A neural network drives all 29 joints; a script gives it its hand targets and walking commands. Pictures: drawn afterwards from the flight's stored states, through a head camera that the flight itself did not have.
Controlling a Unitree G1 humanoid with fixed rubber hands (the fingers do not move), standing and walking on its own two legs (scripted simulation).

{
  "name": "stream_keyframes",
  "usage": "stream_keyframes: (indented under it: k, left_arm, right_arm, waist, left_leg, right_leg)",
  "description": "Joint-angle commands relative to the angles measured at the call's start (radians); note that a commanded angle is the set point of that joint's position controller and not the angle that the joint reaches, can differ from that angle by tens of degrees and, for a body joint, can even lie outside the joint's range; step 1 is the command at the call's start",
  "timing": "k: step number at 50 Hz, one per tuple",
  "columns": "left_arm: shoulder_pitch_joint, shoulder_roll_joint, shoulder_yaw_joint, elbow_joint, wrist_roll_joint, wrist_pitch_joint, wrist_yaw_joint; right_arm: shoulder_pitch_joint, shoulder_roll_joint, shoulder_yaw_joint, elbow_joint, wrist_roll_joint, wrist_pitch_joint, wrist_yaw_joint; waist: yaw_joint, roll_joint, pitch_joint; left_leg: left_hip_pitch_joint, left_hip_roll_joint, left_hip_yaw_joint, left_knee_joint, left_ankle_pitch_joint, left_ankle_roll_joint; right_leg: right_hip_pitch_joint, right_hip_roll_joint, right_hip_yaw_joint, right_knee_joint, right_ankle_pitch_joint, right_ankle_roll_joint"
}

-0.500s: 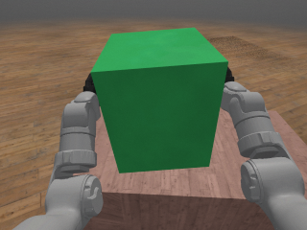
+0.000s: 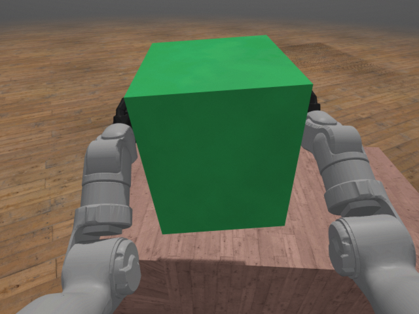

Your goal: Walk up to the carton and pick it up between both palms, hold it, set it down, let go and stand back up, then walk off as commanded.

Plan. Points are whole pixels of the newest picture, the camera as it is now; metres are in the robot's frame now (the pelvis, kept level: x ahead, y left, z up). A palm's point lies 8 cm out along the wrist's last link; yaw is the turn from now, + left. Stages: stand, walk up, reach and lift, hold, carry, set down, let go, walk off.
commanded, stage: hold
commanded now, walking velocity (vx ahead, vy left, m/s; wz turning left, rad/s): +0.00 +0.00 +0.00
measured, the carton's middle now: (216, 131) +0.42 -0.01 +0.20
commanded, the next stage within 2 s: set down in 0.54 s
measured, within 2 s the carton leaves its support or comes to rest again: neither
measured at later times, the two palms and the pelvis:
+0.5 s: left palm (123, 132) +0.36 +0.17 +0.24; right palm (309, 120) +0.37 -0.17 +0.26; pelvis +0.00 +0.00 +0.00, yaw +0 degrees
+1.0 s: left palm (112, 126) +0.37 +0.19 +0.24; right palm (292, 122) +0.40 -0.15 +0.24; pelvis +0.00 +0.00 +0.00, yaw +0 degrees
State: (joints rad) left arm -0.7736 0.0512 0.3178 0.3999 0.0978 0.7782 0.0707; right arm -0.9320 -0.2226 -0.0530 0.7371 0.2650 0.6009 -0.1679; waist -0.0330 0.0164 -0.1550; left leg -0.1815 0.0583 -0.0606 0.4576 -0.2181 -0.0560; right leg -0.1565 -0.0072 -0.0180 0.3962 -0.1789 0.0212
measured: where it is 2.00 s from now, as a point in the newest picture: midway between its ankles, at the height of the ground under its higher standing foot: outside the picture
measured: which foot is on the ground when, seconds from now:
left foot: down 0.00-1.00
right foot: down 0.00-1.00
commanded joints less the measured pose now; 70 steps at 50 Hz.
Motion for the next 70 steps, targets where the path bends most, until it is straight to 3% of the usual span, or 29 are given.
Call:
stream_keyframes:
  k: [1, 4, 10, 15, 20, 21, 24, 25, 27, 28, 31, 32, 34, 38, 41, 42, 44, 46, 48, 49, 52, 53, 54, 57, 61, 63, 68, 70]
  left_arm:
    - [-0.893, -0.545, -0.475, -0.317, -0.152, -0.083, -0.171]
    - [-0.915, -0.539, -0.465, -0.312, -0.147, -0.082, -0.173]
    - [-0.949, -0.557, -0.481, -0.316, -0.163, -0.084, -0.170]
    - [-0.943, -0.532, -0.432, -0.249, -0.132, -0.083, -0.177]
    - [-0.931, -0.541, -0.445, -0.267, -0.141, -0.087, -0.185]
    - [-0.939, -0.520, -0.424, -0.244, -0.132, -0.086, -0.185]
    - [-0.949, -0.547, -0.438, -0.243, -0.130, -0.088, -0.185]
    - [-0.945, -0.531, -0.423, -0.235, -0.126, -0.090, -0.185]
    - [-0.940, -0.537, -0.439, -0.243, -0.134, -0.091, -0.183]
    - [-0.926, -0.545, -0.454, -0.319, -0.180, -0.126, -0.192]
    - [-0.951, -0.552, -0.459, -0.327, -0.193, -0.159, -0.189]
    - [-0.949, -0.567, -0.471, -0.331, -0.190, -0.166, -0.185]
    - [-0.967, -0.568, -0.459, -0.321, -0.179, -0.186, -0.181]
    - [-0.932, -0.517, -0.331, -0.202, -0.090, -0.209, -0.185]
    - [-0.906, -0.476, -0.221, -0.045, -0.008, -0.220, -0.210]
    - [-0.864, -0.459, -0.191, 0.000, 0.019, -0.222, -0.218]
    - [-0.816, -0.451, -0.161, 0.061, 0.053, -0.232, -0.230]
    - [-0.775, -0.454, -0.165, 0.077, 0.063, -0.238, -0.234]
    - [-0.751, -0.468, -0.207, 0.061, 0.040, -0.254, -0.230]
    - [-0.754, -0.478, -0.224, 0.041, 0.032, -0.269, -0.224]
    - [-0.761, -0.512, -0.319, -0.029, -0.032, -0.303, -0.201]
    - [-0.755, -0.531, -0.354, -0.056, -0.041, -0.315, -0.192]
    - [-0.760, -0.563, -0.404, -0.116, -0.058, -0.329, -0.181]
    - [-0.750, -0.604, -0.494, -0.205, -0.103, -0.370, -0.147]
    - [-0.730, -0.627, -0.570, -0.347, -0.135, -0.412, -0.107]
    - [-0.730, -0.628, -0.568, -0.362, -0.132, -0.411, -0.105]
    - [-0.699, -0.624, -0.525, -0.319, -0.114, -0.385, -0.115]
    - [-0.719, -0.597, -0.487, -0.296, -0.097, -0.386, -0.116]
  right_arm:
    - [-0.773, 0.707, 0.308, -0.349, 0.251, -0.029, 0.126]
    - [-0.792, 0.718, 0.296, -0.345, 0.241, -0.031, 0.128]
    - [-0.822, 0.730, 0.292, -0.360, 0.243, -0.033, 0.130]
    - [-0.812, 0.725, 0.276, -0.276, 0.223, -0.028, 0.138]
    - [-0.794, 0.717, 0.266, -0.285, 0.222, -0.034, 0.140]
    - [-0.793, 0.734, 0.274, -0.265, 0.223, -0.030, 0.141]
    - [-0.822, 0.730, 0.265, -0.278, 0.217, -0.043, 0.147]
    - [-0.815, 0.740, 0.274, -0.269, 0.216, -0.042, 0.147]
    - [-0.806, 0.726, 0.268, -0.268, 0.215, -0.041, 0.147]
    - [-0.833, 0.793, 0.329, -0.363, 0.246, -0.055, 0.145]
    - [-0.891, 0.789, 0.328, -0.397, 0.232, -0.091, 0.142]
    - [-0.906, 0.769, 0.329, -0.396, 0.232, -0.105, 0.143]
    - [-0.881, 0.773, 0.296, -0.345, 0.207, -0.123, 0.148]
    - [-0.887, 0.739, 0.232, -0.242, 0.122, -0.174, 0.172]
    - [-0.850, 0.681, 0.116, -0.083, 0.018, -0.221, 0.204]
    - [-0.831, 0.671, 0.103, -0.075, -0.013, -0.238, 0.214]
    - [-0.801, 0.637, 0.063, -0.033, -0.055, -0.274, 0.237]
    - [-0.803, 0.600, 0.045, -0.033, -0.080, -0.310, 0.245]
    - [-0.817, 0.575, 0.036, -0.071, -0.103, -0.350, 0.245]
    - [-0.831, 0.585, 0.055, -0.089, -0.101, -0.372, 0.243]
    - [-0.829, 0.590, 0.077, -0.150, -0.105, -0.419, 0.235]
    - [-0.824, 0.602, 0.093, -0.156, -0.100, -0.431, 0.232]
    - [-0.796, 0.606, 0.112, -0.167, -0.088, -0.443, 0.229]
    - [-0.775, 0.631, 0.182, -0.222, -0.046, -0.476, 0.218]
    - [-0.704, 0.677, 0.300, -0.252, 0.017, -0.490, 0.206]
    - [-0.686, 0.693, 0.322, -0.247, 0.033, -0.484, 0.201]
    - [-0.698, 0.659, 0.272, -0.218, 0.031, -0.478, 0.199]
    - [-0.707, 0.660, 0.253, -0.186, 0.023, -0.477, 0.206]
  waist:
    - [-0.021, 0.050, -0.403]
    - [-0.016, 0.029, -0.396]
    - [-0.020, 0.046, -0.413]
    - [-0.007, 0.030, -0.339]
    - [-0.018, 0.031, -0.358]
    - [-0.005, 0.028, -0.344]
    - [-0.010, 0.050, -0.359]
    - [0.001, 0.024, -0.357]
    - [-0.012, 0.038, -0.364]
    - [-0.003, 0.031, -0.386]
    - [0.005, 0.023, -0.475]
    - [0.003, 0.052, -0.467]
    - [-0.002, 0.050, -0.478]
    - [0.043, 0.019, -0.411]
    - [0.047, 0.004, -0.255]
    - [0.065, -0.022, -0.225]
    - [0.073, -0.019, -0.183]
    - [0.075, -0.012, -0.180]
    - [0.050, -0.009, -0.209]
    - [0.060, -0.022, -0.249]
    - [0.030, -0.023, -0.380]
    - [0.030, -0.016, -0.429]
    - [0.006, 0.022, -0.494]
    - [-0.001, 0.036, -0.604]
    - [0.014, 0.043, -0.614]
    - [0.022, 0.039, -0.545]
    - [0.016, 0.012, -0.444]
    - [0.029, 0.005, -0.425]
  left_leg:
    - [0.020, -0.126, 0.032, -0.129, 0.233, -0.006]
    - [0.008, -0.125, 0.036, -0.138, 0.191, 0.001]
    - [0.004, -0.126, 0.032, -0.136, 0.188, -0.003]
    - [-0.027, -0.121, 0.037, -0.162, 0.118, 0.011]
    - [-0.015, -0.120, 0.037, -0.158, 0.135, 0.007]
    - [-0.029, -0.122, 0.042, -0.164, 0.123, 0.015]
    - [-0.024, -0.119, 0.042, -0.163, 0.110, 0.012]
    - [-0.026, -0.120, 0.044, -0.165, 0.102, 0.017]
    - [-0.016, -0.121, 0.039, -0.163, 0.120, 0.012]
    - [0.024, -0.133, 0.057, -0.119, 0.233, 0.029]
    - [0.070, -0.130, 0.053, -0.094, 0.283, 0.022]
    - [0.084, -0.132, 0.056, -0.093, 0.304, 0.015]
    - [0.103, -0.126, 0.052, -0.101, 0.302, 0.004]
    - [0.072, -0.124, 0.070, -0.143, 0.207, 0.015]
    - [0.016, -0.117, 0.080, -0.201, 0.024, 0.022]
    - [-0.006, -0.114, 0.084, -0.219, -0.012, 0.034]
    - [-0.024, -0.111, 0.091, -0.248, -0.072, 0.041]
    - [-0.013, -0.109, 0.093, -0.249, -0.054, 0.037]
    - [0.019, -0.106, 0.089, -0.238, -0.019, 0.023]
    - [0.042, -0.106, 0.095, -0.224, 0.029, 0.021]
    - [0.147, -0.104, 0.085, -0.175, 0.144, -0.002]
    - [0.187, -0.104, 0.083, -0.155, 0.213, -0.010]
    - [0.238, -0.100, 0.075, -0.131, 0.282, -0.026]
    - [0.336, -0.099, 0.061, -0.065, 0.494, -0.051]
    - [0.388, -0.099, 0.051, -0.012, 0.707, -0.067]
    - [0.338, -0.104, 0.054, -0.022, 0.712, -0.064]
    - [0.298, -0.107, 0.057, -0.060, 0.610, -0.051]
    - [0.288, -0.110, 0.064, -0.073, 0.566, -0.042]
  right_leg:
    - [0.243, 0.098, 0.028, -0.086, 0.258, 0.011]
    - [0.237, 0.090, 0.027, -0.092, 0.226, 0.013]
    - [0.226, 0.092, 0.031, -0.091, 0.216, 0.006]
    - [0.201, 0.085, 0.026, -0.102, 0.139, 0.007]
    - [0.224, 0.087, 0.029, -0.097, 0.161, 0.004]
    - [0.217, 0.083, 0.031, -0.098, 0.148, 0.007]
    - [0.200, 0.081, 0.032, -0.102, 0.131, 0.004]
    - [0.205, 0.081, 0.029, -0.101, 0.118, 0.007]
    - [0.208, 0.083, 0.030, -0.101, 0.144, 0.001]
    - [0.213, 0.083, -0.001, -0.077, 0.224, 0.026]
    - [0.215, 0.088, -0.008, -0.075, 0.239, 0.025]
    - [0.210, 0.091, -0.011, -0.078, 0.245, 0.021]
    - [0.200, 0.092, -0.019, -0.082, 0.227, 0.014]
    - [0.203, 0.077, -0.017, -0.102, 0.121, 0.013]
    - [0.158, 0.060, -0.024, -0.126, -0.050, 0.007]
    - [0.162, 0.055, -0.027, -0.133, -0.079, 0.005]
    - [0.161, 0.055, -0.039, -0.137, -0.134, 0.004]
    - [0.172, 0.054, -0.055, -0.135, -0.111, 0.006]
    - [0.162, 0.061, -0.067, -0.139, -0.084, 0.003]
    - [0.175, 0.063, -0.072, -0.138, -0.053, 0.001]
    - [0.154, 0.076, -0.092, -0.130, 0.030, -0.002]
    - [0.160, 0.078, -0.096, -0.123, 0.083, -0.002]
    - [0.160, 0.085, -0.103, -0.113, 0.130, -0.008]
    - [0.185, 0.104, -0.112, -0.102, 0.259, -0.007]
    - [0.216, 0.109, -0.095, -0.075, 0.438, -0.004]
    - [0.255, 0.104, -0.079, -0.070, 0.481, -0.006]
    - [0.246, 0.094, -0.074, -0.088, 0.406, -0.004]
    - [0.234, 0.090, -0.069, -0.091, 0.374, -0.002]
